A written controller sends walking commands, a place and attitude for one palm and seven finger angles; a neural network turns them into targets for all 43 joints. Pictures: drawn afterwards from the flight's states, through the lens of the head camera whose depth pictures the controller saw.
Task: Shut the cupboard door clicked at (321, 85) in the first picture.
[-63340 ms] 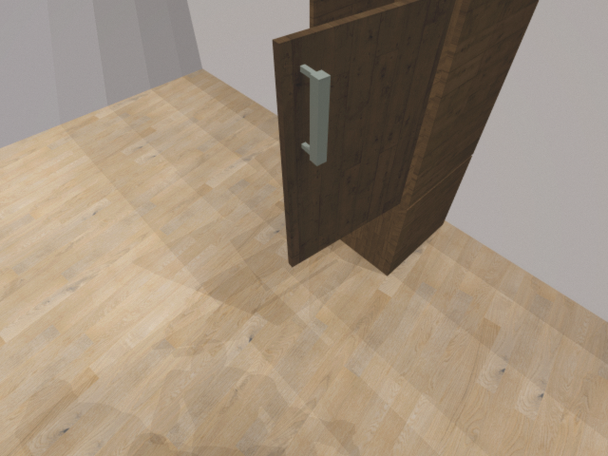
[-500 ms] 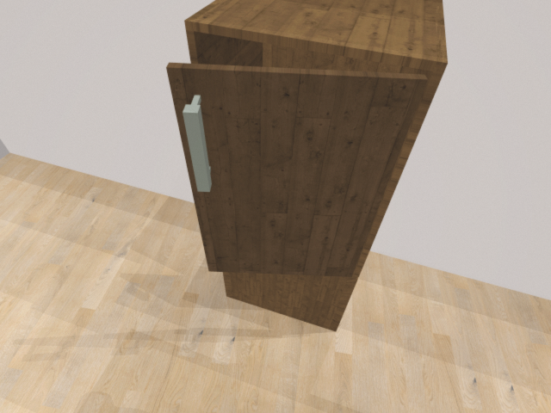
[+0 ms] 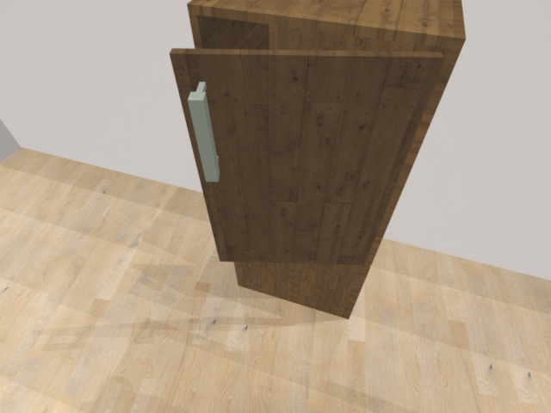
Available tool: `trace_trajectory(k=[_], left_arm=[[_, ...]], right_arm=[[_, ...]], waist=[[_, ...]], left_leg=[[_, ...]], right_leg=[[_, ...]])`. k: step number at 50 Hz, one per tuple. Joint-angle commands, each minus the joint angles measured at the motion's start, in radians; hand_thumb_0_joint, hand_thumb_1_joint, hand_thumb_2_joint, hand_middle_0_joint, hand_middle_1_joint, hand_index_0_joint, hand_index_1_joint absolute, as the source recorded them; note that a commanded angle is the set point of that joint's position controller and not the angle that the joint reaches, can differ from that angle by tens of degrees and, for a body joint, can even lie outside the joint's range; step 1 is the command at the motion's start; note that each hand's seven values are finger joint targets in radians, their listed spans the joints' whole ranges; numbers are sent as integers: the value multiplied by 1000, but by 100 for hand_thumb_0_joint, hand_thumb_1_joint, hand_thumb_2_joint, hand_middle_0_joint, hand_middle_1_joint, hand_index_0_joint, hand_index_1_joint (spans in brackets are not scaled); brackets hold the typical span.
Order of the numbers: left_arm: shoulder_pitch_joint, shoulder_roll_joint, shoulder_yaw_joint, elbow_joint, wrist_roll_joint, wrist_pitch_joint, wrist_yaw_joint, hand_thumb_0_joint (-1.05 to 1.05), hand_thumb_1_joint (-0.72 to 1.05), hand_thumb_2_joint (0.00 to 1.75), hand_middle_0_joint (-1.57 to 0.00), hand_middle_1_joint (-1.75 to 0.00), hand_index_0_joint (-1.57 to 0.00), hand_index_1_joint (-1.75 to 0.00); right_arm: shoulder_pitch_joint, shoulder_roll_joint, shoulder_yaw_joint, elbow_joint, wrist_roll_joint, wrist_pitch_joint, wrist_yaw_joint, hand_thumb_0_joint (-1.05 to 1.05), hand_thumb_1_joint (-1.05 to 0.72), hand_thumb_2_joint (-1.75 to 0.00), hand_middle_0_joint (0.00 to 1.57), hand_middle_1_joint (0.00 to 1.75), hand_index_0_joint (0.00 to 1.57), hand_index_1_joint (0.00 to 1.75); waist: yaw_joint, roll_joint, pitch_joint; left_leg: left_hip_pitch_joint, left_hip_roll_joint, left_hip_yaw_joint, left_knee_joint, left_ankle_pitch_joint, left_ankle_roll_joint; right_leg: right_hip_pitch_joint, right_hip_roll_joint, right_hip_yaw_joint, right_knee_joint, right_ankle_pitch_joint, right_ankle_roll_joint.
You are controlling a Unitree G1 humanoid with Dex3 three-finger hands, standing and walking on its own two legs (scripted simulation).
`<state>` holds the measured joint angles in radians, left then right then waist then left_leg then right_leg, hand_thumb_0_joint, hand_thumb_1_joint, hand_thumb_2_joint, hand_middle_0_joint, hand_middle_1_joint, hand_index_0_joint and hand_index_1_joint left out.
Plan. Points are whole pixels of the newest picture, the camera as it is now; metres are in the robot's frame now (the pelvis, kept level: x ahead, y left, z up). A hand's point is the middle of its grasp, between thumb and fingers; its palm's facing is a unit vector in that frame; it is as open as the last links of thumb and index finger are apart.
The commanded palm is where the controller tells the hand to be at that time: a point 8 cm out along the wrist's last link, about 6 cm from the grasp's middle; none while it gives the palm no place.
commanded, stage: look again from close up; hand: left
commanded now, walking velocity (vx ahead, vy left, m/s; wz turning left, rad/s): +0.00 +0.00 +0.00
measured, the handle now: (207, 134) +0.53 +0.14 +0.12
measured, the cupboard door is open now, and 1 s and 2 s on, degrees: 17 17 17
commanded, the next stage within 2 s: shuffle to correct the standing spot in 0.40 s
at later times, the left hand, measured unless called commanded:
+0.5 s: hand out of the picture +0.05 +0.19 -0.17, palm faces -0.02 -0.97 -0.22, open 7.3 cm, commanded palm none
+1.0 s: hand out of the picture +0.04 +0.12 -0.18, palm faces -0.01 -0.98 -0.19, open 7.3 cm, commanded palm none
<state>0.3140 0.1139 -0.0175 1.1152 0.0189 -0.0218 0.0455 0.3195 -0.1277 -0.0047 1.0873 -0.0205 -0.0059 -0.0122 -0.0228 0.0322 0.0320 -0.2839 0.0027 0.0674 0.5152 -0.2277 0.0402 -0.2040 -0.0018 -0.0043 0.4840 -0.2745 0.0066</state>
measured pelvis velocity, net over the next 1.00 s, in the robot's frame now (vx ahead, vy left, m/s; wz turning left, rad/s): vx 0.07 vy -0.04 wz -0.05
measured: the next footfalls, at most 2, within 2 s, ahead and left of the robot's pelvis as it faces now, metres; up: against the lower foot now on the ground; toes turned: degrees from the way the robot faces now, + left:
left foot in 1.10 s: +0.13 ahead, +0.07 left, +0.00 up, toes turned +1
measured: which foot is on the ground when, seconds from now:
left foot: down 0.00-0.84, up 0.86-1.00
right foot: down 0.00-1.00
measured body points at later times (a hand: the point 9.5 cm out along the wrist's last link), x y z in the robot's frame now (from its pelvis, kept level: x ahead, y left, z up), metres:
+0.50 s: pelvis +0.03 +0.00 +0.00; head +0.04 +0.00 +0.45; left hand +0.06 +0.24 -0.15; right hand +0.07 -0.24 -0.15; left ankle +0.03 +0.09 -0.74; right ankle -0.01 -0.13 -0.74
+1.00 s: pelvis +0.07 -0.04 +0.00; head +0.10 -0.04 +0.45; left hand +0.04 +0.17 -0.16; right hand +0.09 -0.27 -0.16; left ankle +0.06 +0.08 -0.72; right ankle -0.01 -0.13 -0.74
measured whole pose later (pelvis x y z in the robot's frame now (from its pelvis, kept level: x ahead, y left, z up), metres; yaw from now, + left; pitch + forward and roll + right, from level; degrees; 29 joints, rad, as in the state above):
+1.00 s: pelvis +0.07 -0.04 +0.00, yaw -3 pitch +1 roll +1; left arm 0.35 0.14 0.00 1.08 0.03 -0.04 0.04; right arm 0.22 -0.17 -0.01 1.09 0.00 0.00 -0.03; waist 0.03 -0.01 0.05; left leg -0.34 0.02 0.05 0.74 -0.46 0.00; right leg -0.14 0.04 -0.01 0.49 -0.37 -0.06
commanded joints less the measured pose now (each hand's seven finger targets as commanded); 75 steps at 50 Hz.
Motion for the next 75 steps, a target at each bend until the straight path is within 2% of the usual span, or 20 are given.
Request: trace_trajectory(k=[1, 6, 25, 32, 37, 40, 41, 42, 44, 46, 52, 54, 55, 56, 57, 60, 63, 66, 69, 75], left_arm=[[61, 100, 16, -50, 0, -18, 1, 0, 90, 90, -20, -30, -20, -30], [54, 114, 16, -57, -1, -19, 0, 0, 90, 90, -20, -30, -20, -30], [-10, 219, 34, -73, -1, -12, -7, 0, 90, 90, -20, -30, -20, -30], [15, 159, 33, -71, 12, 19, -26, 0, 90, 90, -20, -30, -20, -30], [35, 148, 46, -91, 15, 22, -39, 0, 90, 90, -20, -30, -20, -30], [115, 159, 56, -70, 13, 8, -33, 0, 90, 90, -20, -30, -20, -30], [153, 194, 61, -55, 11, 0, -24, 0, 90, 90, -20, -30, -20, -30], [175, 202, 58, -40, 4, -10, -15, 0, 90, 90, -20, -30, -20, -30], [181, 172, 45, -26, 7, -27, 1, 0, 90, 90, -20, -30, -20, -30], [144, 201, 47, -39, 9, -34, 6, 0, 90, 90, -20, -30, -20, -30], [104, 203, 57, -72, 1, -5, 13, 0, 90, 90, -20, -30, -20, -30], [79, 194, 61, -94, -6, 5, 12, 0, 90, 90, -20, -30, -20, -30], [77, 169, 59, -107, -10, 9, 14, 0, 90, 90, -20, -30, -20, -30], [75, 132, 53, -117, -8, 14, 19, 0, 90, 90, -20, -30, -20, -30], [76, 113, 48, -116, -3, 21, 19, 0, 90, 90, -20, -30, -20, -30], [61, 101, 48, -105, -2, 42, 10, 0, 90, 90, -20, -30, -20, -30], [126, 85, 45, -77, 11, 36, 0, 0, 90, 90, -20, -30, -20, -30], [37, 168, 46, -113, 12, 19, -5, 0, 90, 90, -20, -30, -20, -30], [-48, 183, 47, -140, 7, 16, -10, 0, 90, 90, -20, -30, -20, -30], [-7, 160, 42, -121, -2, 9, -14, 0, 90, 90, -20, -30, -20, -30]], right_arm=[[38, -105, -16, -71, 2, -25, -4, 0, -90, -90, 20, 30, 20, 30], [19, -130, -13, -69, 7, -36, -6, 0, -90, -90, 20, 30, 20, 30], [-88, -201, -18, -49, 9, -44, -13, 0, -90, -90, 20, 30, 20, 30], [-58, -209, -32, -42, -4, -20, -16, 0, -90, -90, 20, 30, 20, 30], [-28, -228, -52, -57, -8, -16, -29, 0, -90, -90, 20, 30, 20, 30], [-72, -169, -38, -74, -2, -21, -27, 0, -90, -90, 20, 30, 20, 30], [-88, -119, -24, -85, 2, -25, -23, 0, -90, -90, 20, 30, 20, 30], [-123, -93, -14, -97, 5, -22, -21, 0, -90, -90, 20, 30, 20, 30], [-126, -83, -12, -86, 9, -21, -24, 0, -90, -90, 20, 30, 20, 30], [-114, -100, -15, -70, 22, -25, -22, 0, -90, -90, 20, 30, 20, 30], [-77, -86, -21, -73, 21, -3, -23, 0, -90, -90, 20, 30, 20, 30], [-21, -124, -34, -63, 14, -5, -29, 0, -90, -90, 20, 30, 20, 30], [12, -162, -44, -65, 11, -5, -32, 0, -90, -90, 20, 30, 20, 30], [33, -175, -45, -66, 10, -5, -34, 0, -90, -90, 20, 30, 20, 30], [-7, -167, -39, -68, 14, -8, -34, 0, -90, -90, 20, 30, 20, 30], [-116, -144, -28, -102, 9, -10, -34, 0, -90, -90, 20, 30, 20, 30], [-150, -153, -35, -118, 7, -5, -24, 0, -90, -90, 20, 30, 20, 30], [-126, -104, -36, -128, 11, 12, -7, 0, -90, -90, 20, 30, 20, 30], [-75, -89, -33, -94, 1, 21, 0, 0, -90, -90, 20, 30, 20, 30], [-56, -113, -15, -65, 1, -12, -4, 0, -90, -90, 20, 30, 20, 30]], waist=[[7, -23, 23], [18, -100, 40], [28, -27, -46], [17, 34, 43], [19, 71, 43], [59, -68, 16], [68, -216, 0], [79, -281, 18], [72, -198, -9], [60, -137, -47], [28, -148, -61], [1, -105, -84], [-10, -14, -105], [-3, 73, -117], [23, 159, -86], [57, 93, 0], [87, 10, -45], [31, -162, 37], [3, -213, 71], [36, -21, 34]], left_leg=[[-5, 97, -157, -140, -114, 5], [21, 97, -149, -148, 8, 15], [142, 106, -96, -117, 221, 9], [118, 195, -193, -202, -113, 53], [121, 271, -245, -167, -7, 109], [-48, 138, -58, 32, 55, 31], [-130, 53, 37, 153, -48, -10], [-203, 20, 30, 229, -276, -30], [-209, 42, -29, 304, -318, -33], [-196, 30, -33, 284, -279, -36], [-7, -20, 11, 21, -19, -47], [203, 43, -9, -33, 399, -13], [310, 159, -120, 12, 700, 53], [309, 267, -200, -24, 878, 137], [250, 302, -229, -92, 921, 187], [55, 277, -221, -162, 602, 194], [-34, 188, -154, -127, 263, 122], [-25, 39, -70, -46, -131, -7], [79, 31, -45, 5, -61, -24], [16, 95, -133, -162, 25, -3]], right_leg=[[-93, -61, 72, -50, -88, -61], [-80, -71, 80, -46, 14, -50], [0, -96, 98, -60, 218, -42], [-130, -29, 9, 39, -81, -40], [-177, -11, -23, 103, -115, -43], [34, -93, 108, -52, 108, -74], [124, -186, 231, -107, 337, -98], [161, -260, 290, -123, 639, -131], [216, -283, 252, -50, 1098, -151], [267, -261, 206, -15, 1178, -168], [171, -201, 149, 68, 1010, -135], [21, -144, 94, 141, 847, -73], [-98, -86, 50, 190, 562, -36], [-134, -37, 8, 267, 64, -12], [-134, -21, 4, 337, -296, -4], [-73, -61, 12, 305, -280, -7], [69, -47, -36, 87, -7, -5], [-108, -201, 186, -170, -136, -76], [-253, -198, 179, -234, -273, -93], [-74, -104, 68, -123, -47, -45]])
